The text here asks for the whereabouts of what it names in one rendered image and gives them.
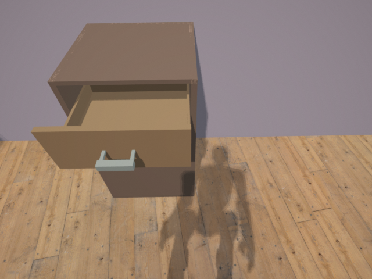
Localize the handle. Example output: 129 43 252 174
95 150 136 171

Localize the cabinet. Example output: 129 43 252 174
48 22 198 198

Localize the drawer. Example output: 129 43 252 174
31 84 191 169

